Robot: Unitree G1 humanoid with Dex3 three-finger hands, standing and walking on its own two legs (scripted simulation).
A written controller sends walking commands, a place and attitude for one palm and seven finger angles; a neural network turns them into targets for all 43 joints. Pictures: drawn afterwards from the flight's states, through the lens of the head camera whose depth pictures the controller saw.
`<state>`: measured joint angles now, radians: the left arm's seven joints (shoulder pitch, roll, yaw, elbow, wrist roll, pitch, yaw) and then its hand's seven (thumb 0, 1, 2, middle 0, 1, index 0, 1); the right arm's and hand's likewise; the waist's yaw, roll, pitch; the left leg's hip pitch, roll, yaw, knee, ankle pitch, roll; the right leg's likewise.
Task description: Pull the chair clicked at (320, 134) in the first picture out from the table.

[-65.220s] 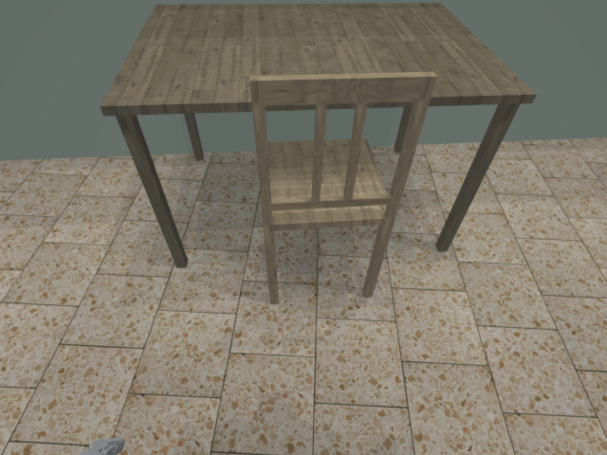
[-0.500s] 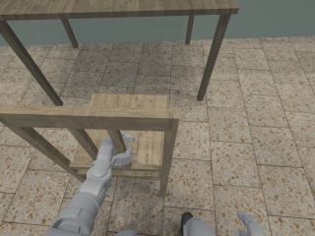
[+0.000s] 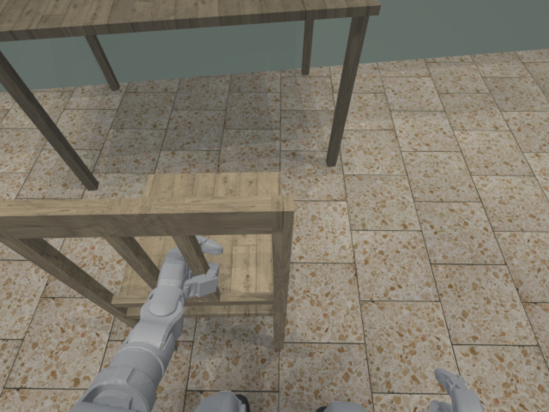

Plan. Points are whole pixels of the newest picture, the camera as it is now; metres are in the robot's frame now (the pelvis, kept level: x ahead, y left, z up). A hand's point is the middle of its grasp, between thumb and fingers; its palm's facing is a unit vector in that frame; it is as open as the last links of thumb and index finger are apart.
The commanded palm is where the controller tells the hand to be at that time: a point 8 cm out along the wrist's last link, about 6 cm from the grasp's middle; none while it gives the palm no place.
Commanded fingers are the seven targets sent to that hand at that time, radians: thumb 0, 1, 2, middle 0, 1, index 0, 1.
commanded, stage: stop walking, hand still on the chair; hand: left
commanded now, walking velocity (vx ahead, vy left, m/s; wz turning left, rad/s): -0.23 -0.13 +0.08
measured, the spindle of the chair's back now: (148, 271) +0.35 +0.22 -0.08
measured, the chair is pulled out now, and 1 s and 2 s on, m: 0.56 0.65 0.65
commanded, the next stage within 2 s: open the thumb and straighten the fingers in 0.96 s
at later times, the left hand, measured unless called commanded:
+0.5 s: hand (204, 329) +0.24 +0.11 -0.07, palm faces -0.06 -0.99 -0.16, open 5.6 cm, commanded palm +0.23 +0.16 -0.05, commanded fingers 0.00 0.90 0.90 -0.50 -1.45 -0.50 -1.45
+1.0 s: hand (204, 329) +0.24 +0.11 -0.07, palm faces -0.06 -0.99 -0.14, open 5.6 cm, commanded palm +0.23 +0.16 -0.05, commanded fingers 0.00 0.90 0.90 -0.50 -1.45 -0.50 -1.45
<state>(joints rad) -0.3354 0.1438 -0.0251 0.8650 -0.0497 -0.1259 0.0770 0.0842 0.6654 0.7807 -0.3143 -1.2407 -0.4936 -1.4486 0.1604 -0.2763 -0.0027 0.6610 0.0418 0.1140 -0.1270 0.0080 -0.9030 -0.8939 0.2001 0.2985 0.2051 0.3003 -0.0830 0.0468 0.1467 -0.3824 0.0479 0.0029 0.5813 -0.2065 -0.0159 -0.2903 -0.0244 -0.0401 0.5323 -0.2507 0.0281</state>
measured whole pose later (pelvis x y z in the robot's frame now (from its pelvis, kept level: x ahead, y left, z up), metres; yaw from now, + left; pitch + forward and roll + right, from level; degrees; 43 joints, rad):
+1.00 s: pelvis +0.03 -0.01 +0.01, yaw -1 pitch -1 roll +0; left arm 0.10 0.12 -0.13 0.60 -0.03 -0.10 0.07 0.12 0.67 0.83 -0.30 -1.26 -0.49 -1.45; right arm 0.17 -0.20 0.05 0.66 0.02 0.02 -0.11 0.01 -0.90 -0.89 0.20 0.30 0.20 0.30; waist -0.01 0.02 0.02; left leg -0.23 0.03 0.02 0.45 -0.20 -0.01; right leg -0.16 -0.04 -0.02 0.44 -0.26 0.03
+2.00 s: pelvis +0.06 -0.01 -0.04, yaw +2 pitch +11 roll -1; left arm 0.36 0.21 -0.05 0.01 -0.07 0.20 -0.04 -0.01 -0.53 0.21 -0.01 -0.03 -0.01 -0.03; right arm 0.25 -0.25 0.02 0.49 0.03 -0.12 -0.08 0.01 -0.90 -0.89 0.20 0.30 0.21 0.30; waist -0.05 0.05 -0.13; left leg -0.67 0.03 -0.04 0.92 -0.44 -0.03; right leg -0.57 -0.05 -0.06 0.90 -0.52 0.01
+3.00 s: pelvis +0.03 +0.00 -0.07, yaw +3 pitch +11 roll -3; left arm 0.86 0.19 -0.07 -0.40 -0.15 -0.11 -0.07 -0.01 -0.54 0.20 0.00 0.00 -0.04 -0.02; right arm 0.25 -0.19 -0.02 0.48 0.05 -0.20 -0.11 0.01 -0.90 -0.89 0.20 0.30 0.20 0.30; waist 0.02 0.06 -0.17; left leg -0.82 0.03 -0.07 1.12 -0.49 -0.02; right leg -0.69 -0.04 -0.09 1.07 -0.56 0.02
